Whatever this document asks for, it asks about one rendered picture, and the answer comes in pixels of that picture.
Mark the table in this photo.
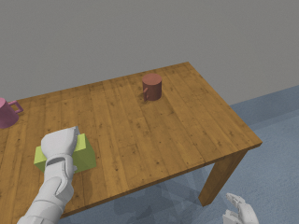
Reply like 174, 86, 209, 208
0, 62, 263, 224

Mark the sponge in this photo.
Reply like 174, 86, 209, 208
34, 133, 96, 174

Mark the right robot hand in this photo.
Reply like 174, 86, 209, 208
222, 192, 260, 224

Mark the robot left forearm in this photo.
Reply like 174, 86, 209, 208
17, 154, 74, 224

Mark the left robot hand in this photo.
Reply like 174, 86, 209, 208
41, 126, 80, 174

